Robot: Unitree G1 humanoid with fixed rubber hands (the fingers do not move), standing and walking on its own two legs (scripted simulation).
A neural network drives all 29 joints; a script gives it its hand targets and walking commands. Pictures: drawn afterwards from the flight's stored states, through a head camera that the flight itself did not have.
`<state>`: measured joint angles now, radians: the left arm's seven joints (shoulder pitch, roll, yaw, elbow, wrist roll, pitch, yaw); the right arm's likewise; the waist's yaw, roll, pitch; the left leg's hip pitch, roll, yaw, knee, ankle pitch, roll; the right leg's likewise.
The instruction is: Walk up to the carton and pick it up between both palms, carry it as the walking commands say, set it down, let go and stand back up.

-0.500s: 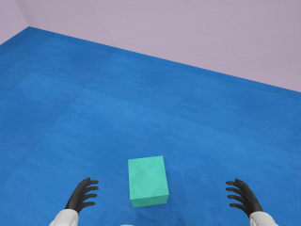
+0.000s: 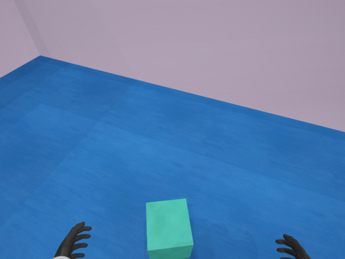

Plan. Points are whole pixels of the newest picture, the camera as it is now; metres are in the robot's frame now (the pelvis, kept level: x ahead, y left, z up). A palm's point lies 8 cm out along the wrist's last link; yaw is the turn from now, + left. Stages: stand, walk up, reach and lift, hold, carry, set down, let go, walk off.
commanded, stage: stand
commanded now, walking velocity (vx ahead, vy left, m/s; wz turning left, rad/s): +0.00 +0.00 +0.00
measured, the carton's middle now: (168, 231) +0.37 +0.05 -0.65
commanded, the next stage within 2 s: none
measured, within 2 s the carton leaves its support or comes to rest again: neither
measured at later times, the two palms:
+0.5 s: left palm out of the picture +0.11 +0.31 -0.10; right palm out of the picture +0.11 -0.27 -0.08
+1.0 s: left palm out of the picture +0.05 +0.32 -0.10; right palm out of the picture +0.06 -0.29 -0.09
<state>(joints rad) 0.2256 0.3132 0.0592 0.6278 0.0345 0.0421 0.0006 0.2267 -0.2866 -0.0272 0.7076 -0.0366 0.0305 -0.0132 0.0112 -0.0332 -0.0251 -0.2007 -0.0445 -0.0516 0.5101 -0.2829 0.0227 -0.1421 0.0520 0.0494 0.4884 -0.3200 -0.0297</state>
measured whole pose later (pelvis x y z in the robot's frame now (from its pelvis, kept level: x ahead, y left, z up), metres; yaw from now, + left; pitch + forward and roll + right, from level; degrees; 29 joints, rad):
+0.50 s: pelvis +0.00 +0.02 +0.01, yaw -1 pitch -1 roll +0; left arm 0.22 0.35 0.02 0.84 0.03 -0.02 0.02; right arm 0.14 -0.33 -0.01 0.93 -0.03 -0.02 -0.02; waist 0.00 -0.03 -0.04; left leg -0.16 -0.06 -0.03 0.42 -0.24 0.05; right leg -0.12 0.02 0.07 0.42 -0.28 0.00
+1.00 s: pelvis -0.02 +0.02 +0.01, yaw +0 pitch -2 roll +0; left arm 0.21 0.38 0.01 0.98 0.02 -0.02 0.01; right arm 0.15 -0.36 0.00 1.05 -0.02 -0.03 -0.01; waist 0.00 -0.02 -0.02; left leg -0.16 -0.06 -0.04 0.37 -0.18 0.04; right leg -0.11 0.02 0.07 0.37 -0.22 0.00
